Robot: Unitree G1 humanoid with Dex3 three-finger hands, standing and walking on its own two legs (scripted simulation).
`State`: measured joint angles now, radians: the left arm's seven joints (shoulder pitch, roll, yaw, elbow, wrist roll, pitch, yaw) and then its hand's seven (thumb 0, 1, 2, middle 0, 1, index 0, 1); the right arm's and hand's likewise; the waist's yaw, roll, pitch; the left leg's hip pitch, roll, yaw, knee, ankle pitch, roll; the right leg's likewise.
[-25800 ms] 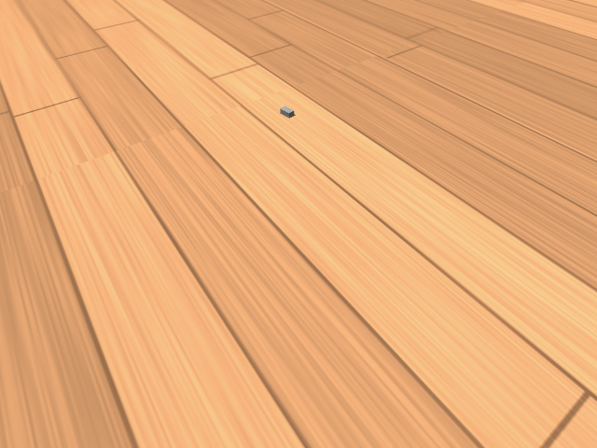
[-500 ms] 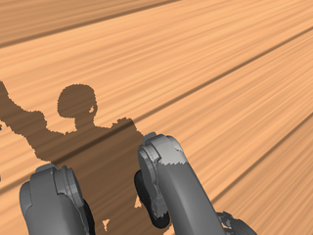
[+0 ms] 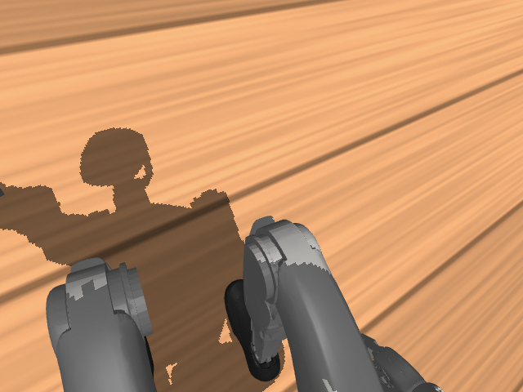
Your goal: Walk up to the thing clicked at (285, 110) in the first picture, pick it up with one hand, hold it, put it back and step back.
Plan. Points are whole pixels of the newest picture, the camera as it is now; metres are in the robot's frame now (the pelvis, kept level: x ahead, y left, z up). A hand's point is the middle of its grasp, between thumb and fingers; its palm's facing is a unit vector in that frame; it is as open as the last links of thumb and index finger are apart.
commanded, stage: rest palm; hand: left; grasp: from above
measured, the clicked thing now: out of the picture +0.45 +0.36 -0.30
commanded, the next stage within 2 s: close in 1.46 s
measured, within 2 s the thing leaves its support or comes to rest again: neither
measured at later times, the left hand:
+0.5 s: hand out of the picture +0.44 +0.34 -0.24, palm faces -0.38 -0.24 -0.89, open 12.7 cm
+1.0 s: hand out of the picture +0.43 +0.35 -0.26, palm faces -0.38 -0.27 -0.89, open 12.6 cm
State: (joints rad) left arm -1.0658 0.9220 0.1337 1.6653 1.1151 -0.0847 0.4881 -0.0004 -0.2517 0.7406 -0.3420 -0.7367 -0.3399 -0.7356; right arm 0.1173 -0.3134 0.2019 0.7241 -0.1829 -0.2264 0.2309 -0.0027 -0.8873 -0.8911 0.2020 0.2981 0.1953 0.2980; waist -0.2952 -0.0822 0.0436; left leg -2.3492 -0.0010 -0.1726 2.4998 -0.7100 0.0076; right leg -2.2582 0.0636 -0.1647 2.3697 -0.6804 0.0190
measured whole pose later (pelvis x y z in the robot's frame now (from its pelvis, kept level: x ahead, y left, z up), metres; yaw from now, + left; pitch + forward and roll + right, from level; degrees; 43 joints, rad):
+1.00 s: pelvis -0.01 +0.01 +0.00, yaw -4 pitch +27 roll -15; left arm -1.10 1.08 0.18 1.82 1.12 -0.12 0.65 0.00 -0.24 0.72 -0.33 -0.76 -0.33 -0.76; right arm 0.08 -0.36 0.34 0.66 -0.24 -0.31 0.28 0.00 -0.90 -0.90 0.20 0.30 0.19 0.30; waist -0.37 -0.17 0.18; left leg -2.32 0.01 -0.25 2.54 -0.72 0.01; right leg -2.21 0.09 -0.23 2.35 -0.66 0.04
